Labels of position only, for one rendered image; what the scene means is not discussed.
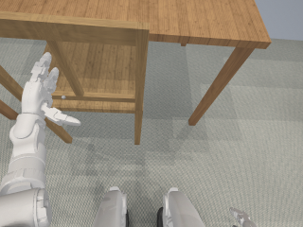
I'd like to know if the robot right thigh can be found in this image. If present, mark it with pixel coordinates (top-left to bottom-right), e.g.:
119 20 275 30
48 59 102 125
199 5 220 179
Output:
163 191 205 227

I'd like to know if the table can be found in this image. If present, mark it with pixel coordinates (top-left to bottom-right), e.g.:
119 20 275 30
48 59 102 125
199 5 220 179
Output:
0 0 272 126

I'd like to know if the robot right shin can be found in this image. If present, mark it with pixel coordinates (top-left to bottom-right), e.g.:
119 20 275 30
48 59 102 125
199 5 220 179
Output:
162 187 178 227

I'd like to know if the robot left hand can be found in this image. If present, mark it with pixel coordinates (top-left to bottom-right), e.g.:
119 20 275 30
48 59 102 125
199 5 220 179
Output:
21 52 81 127

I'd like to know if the left robot upper arm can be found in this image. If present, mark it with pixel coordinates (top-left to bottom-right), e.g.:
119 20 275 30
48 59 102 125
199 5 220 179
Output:
0 187 52 227

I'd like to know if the robot right hand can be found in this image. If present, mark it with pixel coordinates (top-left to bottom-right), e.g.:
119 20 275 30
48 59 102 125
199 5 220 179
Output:
229 207 258 227

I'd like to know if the left robot forearm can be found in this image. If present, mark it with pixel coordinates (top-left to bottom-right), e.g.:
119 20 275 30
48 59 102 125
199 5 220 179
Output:
0 113 46 196

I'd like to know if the chair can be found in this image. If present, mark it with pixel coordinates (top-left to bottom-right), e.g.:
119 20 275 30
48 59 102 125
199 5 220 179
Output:
0 10 150 145

